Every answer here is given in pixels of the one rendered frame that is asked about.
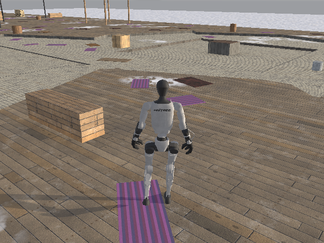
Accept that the right robot thigh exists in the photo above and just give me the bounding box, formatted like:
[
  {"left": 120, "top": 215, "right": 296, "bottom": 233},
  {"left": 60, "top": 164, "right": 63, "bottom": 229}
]
[{"left": 166, "top": 141, "right": 179, "bottom": 174}]

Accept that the robot left upper arm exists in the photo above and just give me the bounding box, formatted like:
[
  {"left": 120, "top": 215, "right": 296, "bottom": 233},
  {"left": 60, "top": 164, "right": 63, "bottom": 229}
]
[{"left": 138, "top": 102, "right": 152, "bottom": 129}]

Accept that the robot left hand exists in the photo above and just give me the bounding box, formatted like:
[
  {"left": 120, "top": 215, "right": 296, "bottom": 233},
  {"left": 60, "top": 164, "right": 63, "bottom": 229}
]
[{"left": 131, "top": 139, "right": 143, "bottom": 149}]

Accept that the right robot forearm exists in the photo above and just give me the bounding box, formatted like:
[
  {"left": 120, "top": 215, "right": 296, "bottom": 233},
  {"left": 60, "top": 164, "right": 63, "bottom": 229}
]
[{"left": 182, "top": 122, "right": 192, "bottom": 144}]

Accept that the right robot foot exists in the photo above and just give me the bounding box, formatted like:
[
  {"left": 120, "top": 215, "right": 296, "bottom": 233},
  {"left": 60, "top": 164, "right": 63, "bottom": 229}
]
[{"left": 164, "top": 192, "right": 171, "bottom": 204}]

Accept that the left robot forearm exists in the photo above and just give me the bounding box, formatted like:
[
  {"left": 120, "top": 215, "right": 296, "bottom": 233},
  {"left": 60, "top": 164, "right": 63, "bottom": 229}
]
[{"left": 133, "top": 122, "right": 142, "bottom": 141}]

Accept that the robot right hand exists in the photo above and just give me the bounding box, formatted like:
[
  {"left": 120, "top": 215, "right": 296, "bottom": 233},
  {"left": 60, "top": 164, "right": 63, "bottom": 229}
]
[{"left": 182, "top": 143, "right": 193, "bottom": 154}]

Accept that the robot right upper arm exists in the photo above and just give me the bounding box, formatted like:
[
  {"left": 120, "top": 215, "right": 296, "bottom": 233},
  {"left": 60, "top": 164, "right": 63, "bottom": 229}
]
[{"left": 173, "top": 102, "right": 187, "bottom": 130}]

